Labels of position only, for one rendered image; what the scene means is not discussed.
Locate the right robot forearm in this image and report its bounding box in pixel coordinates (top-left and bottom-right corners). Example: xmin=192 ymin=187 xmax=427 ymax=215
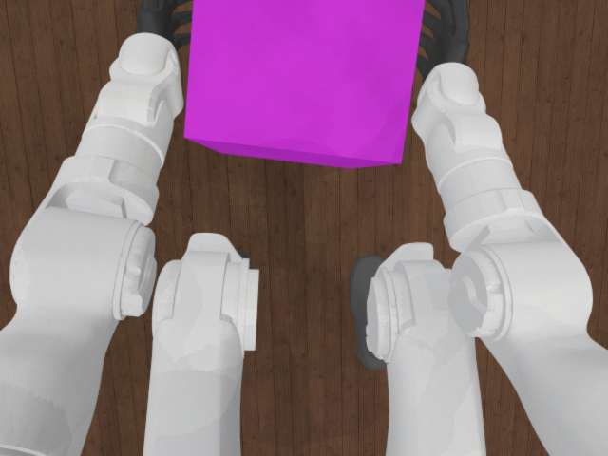
xmin=411 ymin=63 xmax=593 ymax=311

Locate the robot right thigh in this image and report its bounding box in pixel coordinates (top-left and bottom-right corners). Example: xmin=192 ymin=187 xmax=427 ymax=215
xmin=367 ymin=259 xmax=486 ymax=456

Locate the left robot forearm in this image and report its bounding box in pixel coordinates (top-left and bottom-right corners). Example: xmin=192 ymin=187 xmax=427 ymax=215
xmin=9 ymin=33 xmax=184 ymax=304

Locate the robot right upper arm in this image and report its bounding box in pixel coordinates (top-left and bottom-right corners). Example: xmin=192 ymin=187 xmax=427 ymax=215
xmin=447 ymin=240 xmax=608 ymax=456

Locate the carton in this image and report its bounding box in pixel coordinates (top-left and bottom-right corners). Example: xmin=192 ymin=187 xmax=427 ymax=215
xmin=184 ymin=0 xmax=425 ymax=168

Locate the robot left thigh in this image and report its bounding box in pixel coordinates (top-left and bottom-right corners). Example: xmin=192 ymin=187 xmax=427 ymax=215
xmin=143 ymin=251 xmax=259 ymax=456

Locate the robot right hand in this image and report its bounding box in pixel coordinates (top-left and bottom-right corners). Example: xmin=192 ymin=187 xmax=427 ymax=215
xmin=415 ymin=0 xmax=470 ymax=83

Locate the robot left upper arm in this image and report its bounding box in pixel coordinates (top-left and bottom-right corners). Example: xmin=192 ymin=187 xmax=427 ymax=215
xmin=0 ymin=206 xmax=157 ymax=456

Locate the robot thigh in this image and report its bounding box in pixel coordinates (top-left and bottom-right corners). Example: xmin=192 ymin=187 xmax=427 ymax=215
xmin=143 ymin=251 xmax=259 ymax=456
xmin=367 ymin=259 xmax=486 ymax=456

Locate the robot left hand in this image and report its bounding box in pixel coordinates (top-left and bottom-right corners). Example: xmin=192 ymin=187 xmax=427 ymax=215
xmin=135 ymin=0 xmax=193 ymax=51

